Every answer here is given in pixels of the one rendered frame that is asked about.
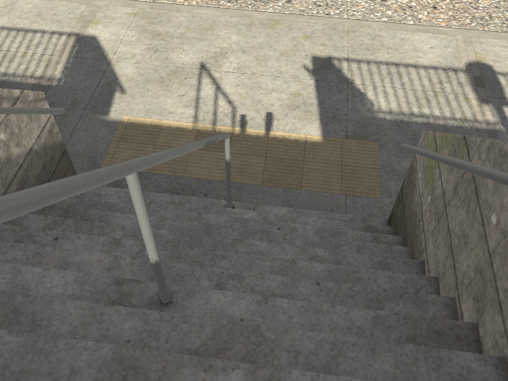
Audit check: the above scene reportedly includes stairs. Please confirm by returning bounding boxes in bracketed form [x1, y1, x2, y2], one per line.
[0, 187, 508, 381]

